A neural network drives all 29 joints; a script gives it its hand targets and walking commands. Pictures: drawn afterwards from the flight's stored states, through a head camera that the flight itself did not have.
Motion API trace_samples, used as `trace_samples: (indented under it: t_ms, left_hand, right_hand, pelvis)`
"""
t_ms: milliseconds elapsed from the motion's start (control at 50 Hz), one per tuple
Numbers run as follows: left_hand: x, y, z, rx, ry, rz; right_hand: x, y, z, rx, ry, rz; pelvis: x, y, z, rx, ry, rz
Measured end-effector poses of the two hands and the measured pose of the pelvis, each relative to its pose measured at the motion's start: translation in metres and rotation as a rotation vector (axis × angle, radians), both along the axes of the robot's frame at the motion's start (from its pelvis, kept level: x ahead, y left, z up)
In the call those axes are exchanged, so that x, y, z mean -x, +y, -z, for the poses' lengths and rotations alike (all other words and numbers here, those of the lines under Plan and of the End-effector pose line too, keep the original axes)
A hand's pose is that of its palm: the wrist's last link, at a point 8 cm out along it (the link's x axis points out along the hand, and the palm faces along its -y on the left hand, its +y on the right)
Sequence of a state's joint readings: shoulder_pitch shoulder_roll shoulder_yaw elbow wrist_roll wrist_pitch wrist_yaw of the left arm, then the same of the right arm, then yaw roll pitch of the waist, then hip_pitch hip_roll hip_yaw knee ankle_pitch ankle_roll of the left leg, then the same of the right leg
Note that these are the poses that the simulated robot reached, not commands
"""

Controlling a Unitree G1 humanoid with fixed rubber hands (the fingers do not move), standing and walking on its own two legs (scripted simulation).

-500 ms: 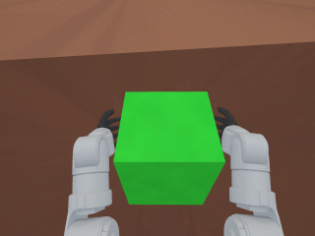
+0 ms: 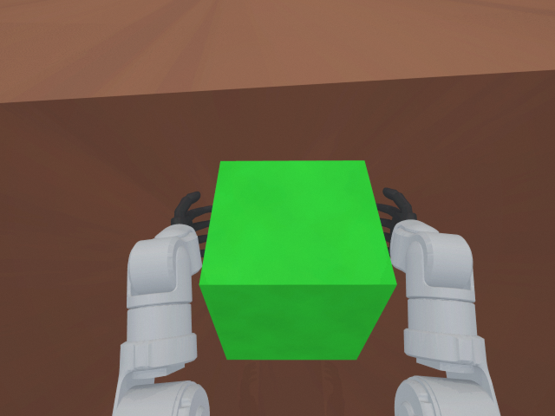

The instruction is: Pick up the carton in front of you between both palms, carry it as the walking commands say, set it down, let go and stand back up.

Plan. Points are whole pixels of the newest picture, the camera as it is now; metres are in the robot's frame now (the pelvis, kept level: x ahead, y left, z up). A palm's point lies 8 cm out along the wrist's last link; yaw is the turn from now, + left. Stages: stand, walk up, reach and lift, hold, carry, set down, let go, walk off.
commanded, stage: carry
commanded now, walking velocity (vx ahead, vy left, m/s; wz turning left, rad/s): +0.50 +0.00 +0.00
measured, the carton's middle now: (291, 265) +0.33 +0.00 +0.06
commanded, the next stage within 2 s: none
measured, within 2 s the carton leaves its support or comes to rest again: neither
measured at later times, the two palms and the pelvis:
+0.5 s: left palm (201, 159) +0.48 +0.15 +0.15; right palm (383, 162) +0.46 -0.15 +0.15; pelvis +0.13 +0.00 -0.01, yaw +2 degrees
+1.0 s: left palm (226, 70) +0.78 +0.13 +0.18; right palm (358, 70) +0.78 -0.17 +0.17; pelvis +0.42 -0.02 +0.02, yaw +0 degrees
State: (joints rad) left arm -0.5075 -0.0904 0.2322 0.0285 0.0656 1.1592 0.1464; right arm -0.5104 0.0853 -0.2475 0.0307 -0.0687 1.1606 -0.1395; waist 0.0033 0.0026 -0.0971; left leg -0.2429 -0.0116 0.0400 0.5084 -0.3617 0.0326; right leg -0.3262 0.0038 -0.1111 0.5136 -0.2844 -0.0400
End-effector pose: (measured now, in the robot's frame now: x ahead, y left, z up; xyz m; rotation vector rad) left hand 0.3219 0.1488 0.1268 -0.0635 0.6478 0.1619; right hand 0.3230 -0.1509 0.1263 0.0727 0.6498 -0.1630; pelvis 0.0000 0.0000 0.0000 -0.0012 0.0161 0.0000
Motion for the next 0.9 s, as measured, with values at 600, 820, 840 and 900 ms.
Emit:
trace_samples:
  t_ms: [600, 820, 840, 900]
  left_hand:
    - [-0.212, -0.016, -0.019, 0.019, -0.062, -0.014]
    - [-0.314, -0.001, -0.032, 0.021, -0.068, -0.123]
    - [-0.328, -0.002, -0.038, 0.019, -0.081, -0.118]
    - [-0.374, -0.007, -0.052, 0.012, -0.105, -0.092]
  right_hand:
    - [-0.211, -0.016, -0.015, -0.013, -0.060, 0.010]
    - [-0.346, 0.000, -0.032, -0.066, -0.063, -0.065]
    - [-0.359, -0.001, -0.037, -0.066, -0.077, -0.062]
    - [-0.396, -0.007, -0.046, -0.062, -0.102, -0.045]
  pelvis:
    - [-0.180, -0.014, 0.015, 0.035, 0.030, -0.028]
    - [-0.295, -0.039, -0.018, -0.020, 0.049, -0.021]
    - [-0.307, -0.038, -0.019, -0.022, 0.053, -0.019]
    - [-0.347, -0.035, -0.022, -0.027, 0.061, -0.009]
